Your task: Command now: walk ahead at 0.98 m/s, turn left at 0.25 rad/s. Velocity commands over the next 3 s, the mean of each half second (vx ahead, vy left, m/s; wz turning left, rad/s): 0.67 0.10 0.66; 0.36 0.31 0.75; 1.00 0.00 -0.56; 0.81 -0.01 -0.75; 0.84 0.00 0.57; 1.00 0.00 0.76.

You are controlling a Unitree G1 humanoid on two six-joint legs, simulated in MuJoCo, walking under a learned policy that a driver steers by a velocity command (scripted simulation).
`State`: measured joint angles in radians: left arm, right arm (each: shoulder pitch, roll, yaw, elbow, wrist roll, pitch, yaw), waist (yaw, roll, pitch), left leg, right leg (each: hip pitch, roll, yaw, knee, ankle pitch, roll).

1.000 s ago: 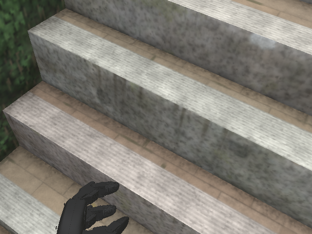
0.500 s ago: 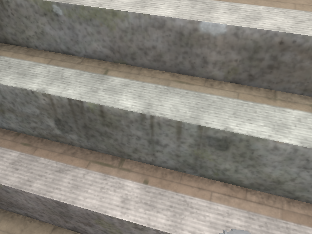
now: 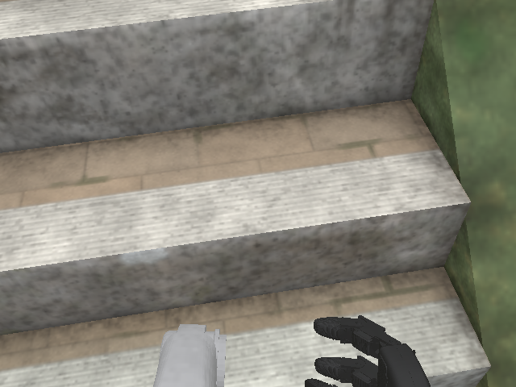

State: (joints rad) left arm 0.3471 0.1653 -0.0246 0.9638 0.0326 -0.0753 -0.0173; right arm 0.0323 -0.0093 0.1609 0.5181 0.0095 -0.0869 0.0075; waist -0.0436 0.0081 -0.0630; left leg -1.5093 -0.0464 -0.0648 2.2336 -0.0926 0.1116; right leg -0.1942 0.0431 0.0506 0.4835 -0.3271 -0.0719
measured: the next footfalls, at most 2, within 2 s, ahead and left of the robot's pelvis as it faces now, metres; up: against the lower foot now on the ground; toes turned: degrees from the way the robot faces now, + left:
left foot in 0.18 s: +0.20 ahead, +0.13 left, +0.23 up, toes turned +9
right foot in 0.56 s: +0.37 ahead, -0.12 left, +0.47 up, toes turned +18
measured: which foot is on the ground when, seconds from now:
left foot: up 0.00-0.16, down 0.18-0.58, up 0.60-0.92, down 0.94-1.00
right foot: down 0.00-0.14, up 0.16-0.54, down 0.56-0.94, up 0.96-1.00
